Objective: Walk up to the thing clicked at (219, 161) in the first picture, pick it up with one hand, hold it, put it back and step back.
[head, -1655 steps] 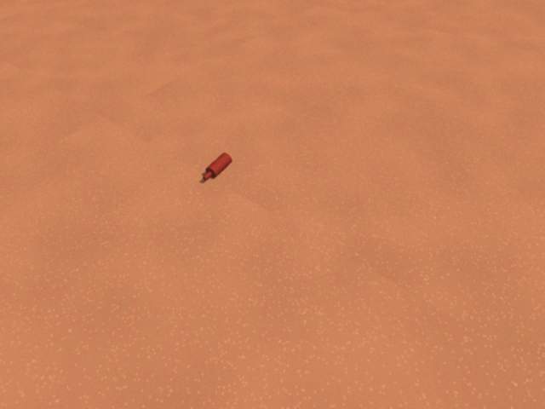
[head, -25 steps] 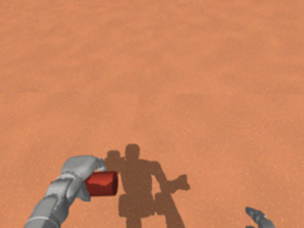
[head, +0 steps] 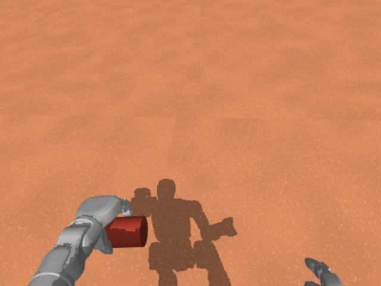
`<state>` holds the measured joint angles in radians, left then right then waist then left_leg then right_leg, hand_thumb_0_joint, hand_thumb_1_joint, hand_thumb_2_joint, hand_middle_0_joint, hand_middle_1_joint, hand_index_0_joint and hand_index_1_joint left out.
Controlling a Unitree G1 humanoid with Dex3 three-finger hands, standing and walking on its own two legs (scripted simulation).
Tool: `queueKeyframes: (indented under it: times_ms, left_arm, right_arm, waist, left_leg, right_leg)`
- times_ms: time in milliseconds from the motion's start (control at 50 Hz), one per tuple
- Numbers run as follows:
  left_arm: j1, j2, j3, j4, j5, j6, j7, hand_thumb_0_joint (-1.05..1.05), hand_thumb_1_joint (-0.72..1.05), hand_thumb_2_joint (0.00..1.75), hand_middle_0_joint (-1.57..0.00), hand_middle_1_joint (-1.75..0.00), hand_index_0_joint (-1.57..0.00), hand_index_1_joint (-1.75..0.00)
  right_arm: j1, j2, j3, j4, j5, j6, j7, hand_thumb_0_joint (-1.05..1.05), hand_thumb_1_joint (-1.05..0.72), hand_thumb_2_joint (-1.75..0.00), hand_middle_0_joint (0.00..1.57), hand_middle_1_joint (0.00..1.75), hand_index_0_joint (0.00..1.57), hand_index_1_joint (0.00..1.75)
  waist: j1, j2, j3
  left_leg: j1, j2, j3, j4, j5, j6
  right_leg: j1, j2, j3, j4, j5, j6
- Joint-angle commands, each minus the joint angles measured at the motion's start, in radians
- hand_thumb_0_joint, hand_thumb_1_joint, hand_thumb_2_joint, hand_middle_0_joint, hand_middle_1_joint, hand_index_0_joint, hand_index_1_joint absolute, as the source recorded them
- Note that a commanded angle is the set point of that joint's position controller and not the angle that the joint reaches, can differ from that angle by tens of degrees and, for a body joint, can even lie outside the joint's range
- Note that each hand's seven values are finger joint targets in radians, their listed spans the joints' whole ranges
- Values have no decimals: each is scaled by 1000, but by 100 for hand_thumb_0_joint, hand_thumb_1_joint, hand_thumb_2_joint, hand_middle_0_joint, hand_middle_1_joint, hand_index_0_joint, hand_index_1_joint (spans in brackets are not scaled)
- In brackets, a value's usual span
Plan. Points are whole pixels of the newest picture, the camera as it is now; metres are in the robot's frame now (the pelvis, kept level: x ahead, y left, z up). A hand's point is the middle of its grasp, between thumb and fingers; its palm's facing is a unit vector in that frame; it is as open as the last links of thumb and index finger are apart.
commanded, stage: hold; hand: left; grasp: from above
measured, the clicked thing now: (103, 232) +0.29 +0.24 -0.08
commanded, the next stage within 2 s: crouch in 0.14 s
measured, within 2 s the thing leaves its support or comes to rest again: neither
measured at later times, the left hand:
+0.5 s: hand (110, 232) +0.29 +0.22 -0.07, palm faces -0.49 -0.04 -0.87, open 9.5 cm
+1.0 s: hand (134, 238) +0.36 +0.23 -0.30, palm faces -0.42 +0.07 -0.91, open 9.5 cm
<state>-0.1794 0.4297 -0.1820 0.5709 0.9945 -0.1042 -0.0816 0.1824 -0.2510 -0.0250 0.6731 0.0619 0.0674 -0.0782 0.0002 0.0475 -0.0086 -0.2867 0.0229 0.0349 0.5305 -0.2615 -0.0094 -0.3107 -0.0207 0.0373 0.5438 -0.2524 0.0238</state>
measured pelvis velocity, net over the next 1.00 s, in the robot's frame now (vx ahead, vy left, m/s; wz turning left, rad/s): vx -0.05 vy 0.01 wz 0.01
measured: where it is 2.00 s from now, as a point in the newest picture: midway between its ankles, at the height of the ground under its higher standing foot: outside the picture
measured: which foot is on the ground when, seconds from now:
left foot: down 0.00-1.00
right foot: down 0.00-1.00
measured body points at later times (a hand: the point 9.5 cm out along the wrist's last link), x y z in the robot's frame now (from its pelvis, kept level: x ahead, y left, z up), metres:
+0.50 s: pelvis +0.01 +0.00 +0.00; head +0.03 -0.01 +0.44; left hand +0.31 +0.22 -0.02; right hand +0.14 -0.26 -0.12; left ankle +0.01 +0.13 -0.73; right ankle +0.02 -0.14 -0.73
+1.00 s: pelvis -0.05 +0.01 -0.18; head +0.10 +0.03 +0.24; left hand +0.37 +0.23 -0.25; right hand -0.01 -0.28 -0.30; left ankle +0.01 +0.13 -0.73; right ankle +0.02 -0.13 -0.73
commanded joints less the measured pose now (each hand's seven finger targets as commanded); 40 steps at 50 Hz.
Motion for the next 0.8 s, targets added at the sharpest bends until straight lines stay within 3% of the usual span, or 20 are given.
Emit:
queueKeyframes:
  times_ms: [0,200,220,240,280,320,340,400,460,520,580,620,660,700,740,780]
  left_arm:
    - [-376,247,145,-231,-10,-12,59,0,80,69,-113,-56,-115,-54]
    - [-374,232,128,-192,0,-7,68,0,79,70,-112,-57,-114,-55]
    - [-351,231,132,-190,1,-6,68,0,85,62,-106,-64,-115,-55]
    - [-349,225,124,-180,-1,-5,68,0,77,58,-98,-56,-107,-49]
    - [-330,213,120,-158,-10,-9,69,0,73,63,-108,-53,-110,-51]
    - [-313,196,113,-127,-6,-18,79,0,76,67,-111,-53,-112,-52]
    - [-304,200,119,-116,5,-23,86,0,77,67,-112,-52,-113,-52]
    - [-296,190,124,-62,28,-52,125,0,77,68,-112,-53,-113,-52]
    - [-375,206,138,6,62,-86,188,0,78,65,-111,-53,-113,-52]
    - [-450,219,147,58,121,-108,263,0,77,70,-112,-54,-112,-54]
    - [-524,179,115,135,175,-110,348,0,77,65,-111,-53,-112,-52]
    - [-570,188,118,201,197,-103,395,0,75,62,-109,-53,-111,-51]
    - [-643,160,97,258,208,-93,429,0,75,56,-107,-51,-110,-48]
    - [-674,207,126,331,228,-74,462,0,74,56,-106,-52,-110,-49]
    - [-756,222,134,319,220,-61,482,0,77,56,-107,-53,-111,-49]
    - [-795,222,130,366,220,-42,491,0,79,59,-109,-53,-113,-50]
  right_arm:
    - [-87,-125,-42,-130,-3,-38,-10,0,-90,-90,20,30,20,30]
    - [-78,-128,-50,-124,-2,-26,-4,0,-90,-90,20,30,20,30]
    - [-68,-131,-53,-124,0,-25,-4,0,-90,-90,20,30,20,30]
    - [-69,-130,-53,-122,-2,-24,-3,0,-87,-89,20,30,20,30]
    - [-70,-131,-54,-128,1,-20,-2,0,-89,-90,20,30,20,30]
    - [-68,-131,-52,-126,-4,-14,-1,0,-89,-90,20,30,20,30]
    - [-63,-127,-52,-126,-3,-13,0,0,-89,-90,20,30,20,30]
    - [-50,-129,-55,-123,-10,-3,5,0,-89,-90,20,30,20,30]
    - [-38,-133,-57,-105,-24,3,12,0,-89,-90,20,30,20,30]
    - [-4,-145,-74,-85,-41,6,26,0,-89,-90,20,30,20,30]
    - [43,-151,-88,-74,-56,8,45,0,-89,-90,20,30,20,30]
    - [65,-166,-99,-65,-65,9,54,0,-90,-90,20,30,20,30]
    - [79,-171,-103,-54,-73,2,60,0,-90,-90,20,30,20,30]
    - [93,-179,-105,-42,-79,-4,59,0,-90,-90,20,30,20,30]
    - [105,-176,-107,-33,-85,-15,56,0,-90,-90,20,30,20,30]
    - [128,-180,-109,-18,-90,-27,48,0,-90,-90,20,30,20,30]
  waist:
    - [1,-4,-274]
    - [1,-12,-267]
    - [5,-7,-275]
    - [1,-10,-270]
    - [-2,-20,-257]
    - [-16,-52,-224]
    - [-10,-60,-223]
    - [-20,-72,-210]
    - [-35,-70,-230]
    - [-43,-18,-315]
    - [-67,-9,-363]
    - [-78,-2,-413]
    - [-98,-4,-453]
    - [-87,-4,-480]
    - [-87,55,-565]
    - [-111,56,-613]
  left_leg:
    - [133,-43,-5,-57,206,23]
    - [133,-40,-10,-61,234,20]
    - [135,-40,-7,-59,248,20]
    - [135,-39,-8,-58,259,19]
    - [136,-37,-11,-59,261,19]
    - [110,-40,-12,-52,234,22]
    - [97,-44,-10,-46,231,24]
    - [57,-47,-10,-14,203,23]
    - [-35,-50,-10,79,183,22]
    - [-125,-47,-9,212,173,11]
    - [-242,-39,-16,338,133,9]
    - [-314,-34,-18,418,110,14]
    - [-395,-31,-27,490,85,19]
    - [-499,-35,-28,550,34,21]
    - [-534,-35,-31,597,-4,18]
    - [-586,-31,-40,657,-25,23]
  right_leg:
    - [56,44,-26,-85,168,-29]
    - [62,45,-34,-85,192,-32]
    - [71,46,-33,-82,203,-33]
    - [71,45,-35,-81,212,-33]
    - [61,47,-37,-79,214,-34]
    - [43,43,-35,-82,196,-31]
    - [38,40,-35,-80,197,-29]
    - [-2,35,-32,-55,172,-29]
    - [-91,31,-33,25,166,-27]
    - [-216,33,-35,147,157,-33]
    - [-354,37,-39,260,118,-40]
    - [-449,38,-42,331,85,-41]
    - [-533,40,-48,405,60,-41]
    - [-600,40,-50,470,18,-41]
    - [-659,39,-51,530,-13,-48]
    - [-726,42,-59,589,-34,-50]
